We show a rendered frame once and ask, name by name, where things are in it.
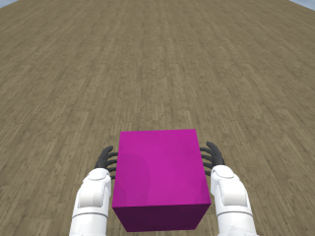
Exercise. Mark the carton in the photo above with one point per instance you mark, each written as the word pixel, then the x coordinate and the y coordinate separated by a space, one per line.
pixel 160 181

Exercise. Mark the right robot hand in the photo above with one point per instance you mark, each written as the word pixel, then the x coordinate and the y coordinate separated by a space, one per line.
pixel 215 158

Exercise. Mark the left robot hand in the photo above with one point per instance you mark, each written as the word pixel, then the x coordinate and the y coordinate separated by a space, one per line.
pixel 103 161

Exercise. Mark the robot right forearm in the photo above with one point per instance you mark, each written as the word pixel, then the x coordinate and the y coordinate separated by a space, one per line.
pixel 233 210

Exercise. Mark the robot left forearm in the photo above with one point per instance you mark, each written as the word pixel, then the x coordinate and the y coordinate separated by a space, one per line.
pixel 91 206

